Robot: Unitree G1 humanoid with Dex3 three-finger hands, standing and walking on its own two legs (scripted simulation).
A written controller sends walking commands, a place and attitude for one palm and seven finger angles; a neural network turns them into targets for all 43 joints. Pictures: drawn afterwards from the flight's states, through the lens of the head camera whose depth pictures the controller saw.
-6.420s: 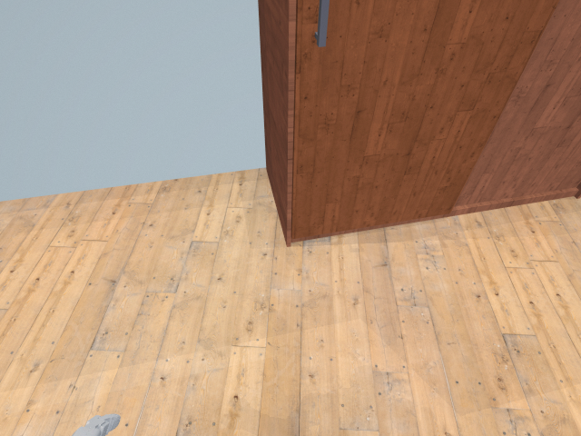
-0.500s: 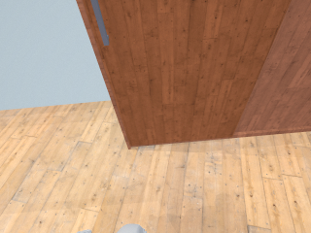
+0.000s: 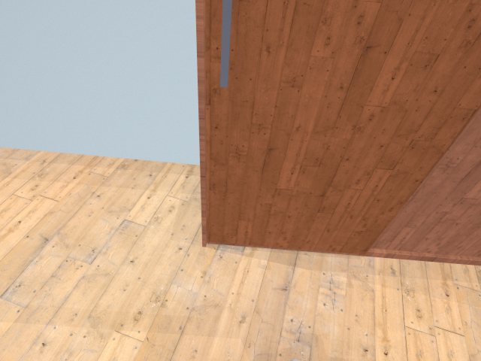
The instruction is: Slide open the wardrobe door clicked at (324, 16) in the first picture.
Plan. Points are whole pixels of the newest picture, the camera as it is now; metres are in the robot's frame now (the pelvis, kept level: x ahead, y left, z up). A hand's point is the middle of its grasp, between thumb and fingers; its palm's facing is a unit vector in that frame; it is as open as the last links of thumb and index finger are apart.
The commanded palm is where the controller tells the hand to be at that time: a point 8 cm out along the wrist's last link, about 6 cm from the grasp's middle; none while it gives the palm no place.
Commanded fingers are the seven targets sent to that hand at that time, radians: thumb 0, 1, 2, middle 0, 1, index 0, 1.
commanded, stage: take the last steps up to it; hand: left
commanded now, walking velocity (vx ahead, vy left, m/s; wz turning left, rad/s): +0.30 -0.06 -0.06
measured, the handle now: (226, 38) +0.74 +0.10 +0.21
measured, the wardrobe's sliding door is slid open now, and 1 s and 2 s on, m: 0.00 0.00 0.00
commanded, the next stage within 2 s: come to a stop and stand still in 0.56 s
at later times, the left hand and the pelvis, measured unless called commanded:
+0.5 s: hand (186, 316) +0.25 +0.12 -0.17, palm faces +0.03 -0.98 -0.22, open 7.2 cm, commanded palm none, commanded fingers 0.00 0.90 0.90 -0.20 -0.30 -0.20 -0.30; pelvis +0.17 -0.06 -0.01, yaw +0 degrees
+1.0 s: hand (182, 318) +0.25 +0.13 -0.19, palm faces +0.03 -0.98 -0.20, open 7.4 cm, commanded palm none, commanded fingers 0.00 0.90 0.90 -0.20 -0.30 -0.20 -0.30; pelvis +0.24 -0.05 -0.02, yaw -2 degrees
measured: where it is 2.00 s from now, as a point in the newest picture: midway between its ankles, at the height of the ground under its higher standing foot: outside the picture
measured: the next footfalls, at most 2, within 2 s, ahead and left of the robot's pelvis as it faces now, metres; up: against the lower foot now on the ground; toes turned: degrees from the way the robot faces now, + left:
right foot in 0.30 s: +0.25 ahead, -0.16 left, +0.00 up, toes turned -10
left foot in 0.70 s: +0.34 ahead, +0.07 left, +0.00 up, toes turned +7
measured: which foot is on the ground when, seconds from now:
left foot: down 0.00-0.30, up 0.32-0.68, down 0.70-1.00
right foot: up 0.00-0.28, down 0.30-0.72, up 0.74-0.98, down 1.00-1.00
